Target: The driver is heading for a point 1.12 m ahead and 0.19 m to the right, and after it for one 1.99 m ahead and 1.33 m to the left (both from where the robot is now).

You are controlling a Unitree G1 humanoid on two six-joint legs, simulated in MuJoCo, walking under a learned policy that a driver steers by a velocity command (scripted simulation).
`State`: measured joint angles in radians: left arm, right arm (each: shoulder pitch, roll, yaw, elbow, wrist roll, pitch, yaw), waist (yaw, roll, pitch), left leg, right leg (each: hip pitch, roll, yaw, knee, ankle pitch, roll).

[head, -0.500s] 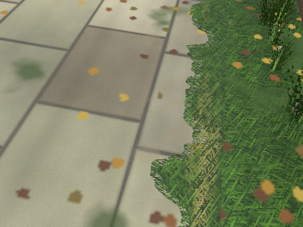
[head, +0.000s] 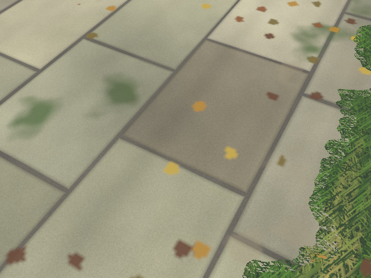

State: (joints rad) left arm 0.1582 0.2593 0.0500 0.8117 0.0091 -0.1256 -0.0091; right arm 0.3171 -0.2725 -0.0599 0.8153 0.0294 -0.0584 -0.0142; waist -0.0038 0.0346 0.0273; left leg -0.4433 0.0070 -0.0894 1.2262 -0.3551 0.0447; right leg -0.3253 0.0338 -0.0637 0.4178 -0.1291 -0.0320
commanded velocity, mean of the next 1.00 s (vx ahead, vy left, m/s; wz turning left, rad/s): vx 0.50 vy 0.00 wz -0.18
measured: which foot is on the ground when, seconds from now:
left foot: up 0.00-0.34, down 0.36-0.90, up 0.92-1.00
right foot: down 0.00-0.36, up 0.38-0.90, down 0.92-1.00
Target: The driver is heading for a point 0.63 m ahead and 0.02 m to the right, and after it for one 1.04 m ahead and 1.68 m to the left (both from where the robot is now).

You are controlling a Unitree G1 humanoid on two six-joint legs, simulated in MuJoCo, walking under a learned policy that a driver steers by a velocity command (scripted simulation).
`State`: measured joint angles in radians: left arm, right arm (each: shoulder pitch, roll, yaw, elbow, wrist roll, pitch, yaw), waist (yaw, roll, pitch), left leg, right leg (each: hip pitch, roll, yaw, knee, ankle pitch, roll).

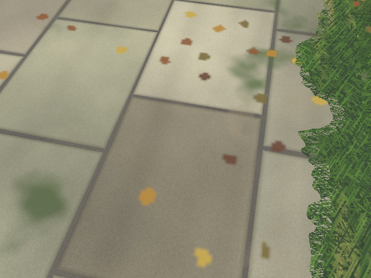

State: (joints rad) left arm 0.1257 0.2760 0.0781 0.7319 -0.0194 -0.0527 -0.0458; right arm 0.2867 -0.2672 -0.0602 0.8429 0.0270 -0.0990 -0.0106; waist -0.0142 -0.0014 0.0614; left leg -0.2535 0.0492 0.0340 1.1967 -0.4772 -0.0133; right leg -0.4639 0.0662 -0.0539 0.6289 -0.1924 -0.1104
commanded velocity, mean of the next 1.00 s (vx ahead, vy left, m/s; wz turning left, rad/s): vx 0.44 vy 0.00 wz -0.23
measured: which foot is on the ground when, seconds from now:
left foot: up 0.00-0.38, down 0.40-0.90, up 0.92-1.00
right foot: down 0.00-0.42, up 0.44-0.86, down 0.88-1.00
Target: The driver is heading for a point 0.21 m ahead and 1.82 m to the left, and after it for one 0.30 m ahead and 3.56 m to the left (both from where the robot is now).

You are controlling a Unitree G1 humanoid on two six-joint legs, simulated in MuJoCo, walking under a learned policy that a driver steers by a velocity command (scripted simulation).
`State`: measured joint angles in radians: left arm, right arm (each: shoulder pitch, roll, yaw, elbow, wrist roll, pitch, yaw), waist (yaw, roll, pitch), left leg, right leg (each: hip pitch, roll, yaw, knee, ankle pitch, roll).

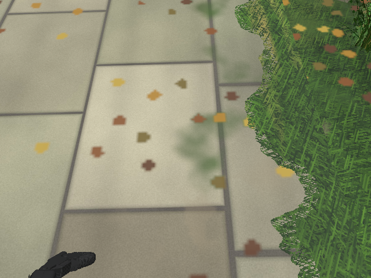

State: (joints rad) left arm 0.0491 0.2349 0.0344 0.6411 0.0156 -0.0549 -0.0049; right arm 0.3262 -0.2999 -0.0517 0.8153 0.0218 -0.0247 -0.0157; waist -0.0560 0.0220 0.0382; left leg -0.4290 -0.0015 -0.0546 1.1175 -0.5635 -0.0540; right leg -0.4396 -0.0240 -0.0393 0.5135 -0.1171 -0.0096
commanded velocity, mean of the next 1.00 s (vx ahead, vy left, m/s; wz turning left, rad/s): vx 0.04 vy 0.00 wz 0.55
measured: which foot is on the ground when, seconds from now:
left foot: up 0.00-0.30, down 0.32-0.80, up 0.82-1.00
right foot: down 0.00-0.32, up 0.34-0.78, down 0.80-1.00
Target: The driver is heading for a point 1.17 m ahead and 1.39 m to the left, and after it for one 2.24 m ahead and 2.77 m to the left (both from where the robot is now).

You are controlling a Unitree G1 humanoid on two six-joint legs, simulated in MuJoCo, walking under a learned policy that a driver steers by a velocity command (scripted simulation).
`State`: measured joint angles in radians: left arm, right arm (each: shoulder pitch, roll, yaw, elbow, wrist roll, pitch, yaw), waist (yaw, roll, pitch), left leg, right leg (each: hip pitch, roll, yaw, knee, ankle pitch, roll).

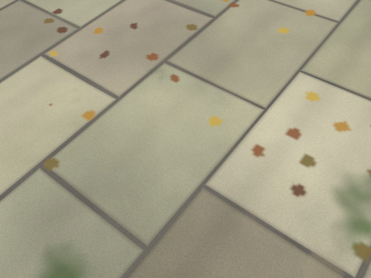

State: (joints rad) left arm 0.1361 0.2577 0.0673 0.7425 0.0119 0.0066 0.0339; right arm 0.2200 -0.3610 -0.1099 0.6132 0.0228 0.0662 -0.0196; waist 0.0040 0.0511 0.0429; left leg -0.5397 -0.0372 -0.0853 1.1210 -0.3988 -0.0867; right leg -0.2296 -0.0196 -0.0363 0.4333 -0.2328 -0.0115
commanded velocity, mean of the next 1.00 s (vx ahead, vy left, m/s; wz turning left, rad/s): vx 0.00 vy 0.00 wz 0.60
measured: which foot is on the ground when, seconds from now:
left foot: up 0.00-0.20, down 0.22-0.72, up 0.74-1.00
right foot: down 0.00-0.22, up 0.24-0.70, down 0.72-1.00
